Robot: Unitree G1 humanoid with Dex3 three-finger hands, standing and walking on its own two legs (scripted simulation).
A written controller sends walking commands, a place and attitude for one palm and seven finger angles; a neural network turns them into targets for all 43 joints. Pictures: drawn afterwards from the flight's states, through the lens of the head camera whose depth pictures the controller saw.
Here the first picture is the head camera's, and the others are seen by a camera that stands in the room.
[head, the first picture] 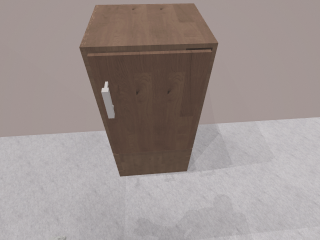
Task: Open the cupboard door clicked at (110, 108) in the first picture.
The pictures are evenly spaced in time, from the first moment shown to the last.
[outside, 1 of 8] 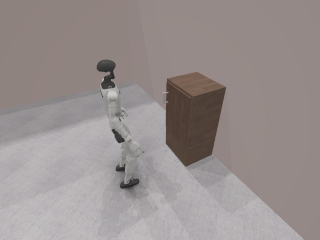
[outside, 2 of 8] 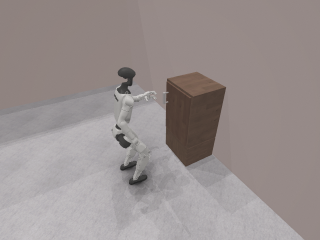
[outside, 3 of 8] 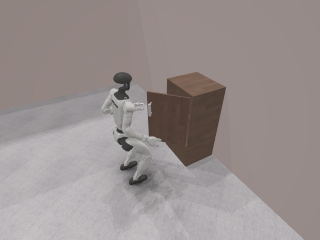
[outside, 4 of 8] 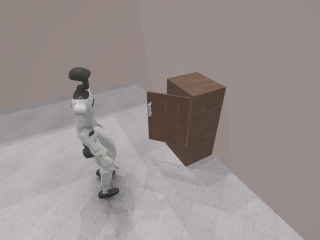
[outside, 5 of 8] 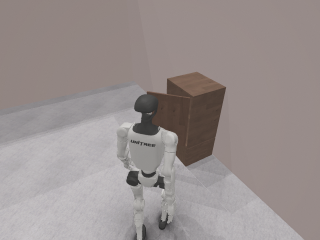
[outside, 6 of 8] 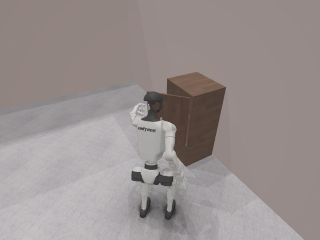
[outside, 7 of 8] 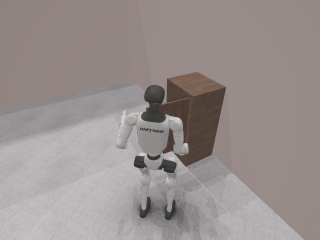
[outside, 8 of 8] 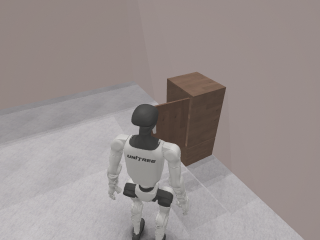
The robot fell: no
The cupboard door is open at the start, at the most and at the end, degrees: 0 86 85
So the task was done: yes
